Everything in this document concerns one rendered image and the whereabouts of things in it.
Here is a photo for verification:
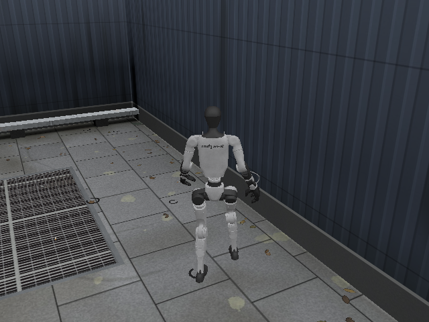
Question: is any right robot shin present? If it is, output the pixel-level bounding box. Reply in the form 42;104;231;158
227;212;237;252

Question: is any left robot forearm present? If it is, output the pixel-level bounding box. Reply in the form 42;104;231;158
180;161;189;179

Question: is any robot left upper arm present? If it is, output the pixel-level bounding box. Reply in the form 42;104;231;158
182;135;200;170

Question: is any right robot hand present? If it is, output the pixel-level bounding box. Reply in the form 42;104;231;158
245;186;260;203

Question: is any left robot hand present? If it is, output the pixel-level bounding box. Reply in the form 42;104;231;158
180;174;196;186

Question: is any left robot thigh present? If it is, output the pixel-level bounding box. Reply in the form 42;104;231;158
192;188;208;239

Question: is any right robot forearm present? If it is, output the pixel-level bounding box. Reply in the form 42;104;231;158
241;162;257;190

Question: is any robot right upper arm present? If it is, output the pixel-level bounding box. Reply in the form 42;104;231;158
227;135;247;172

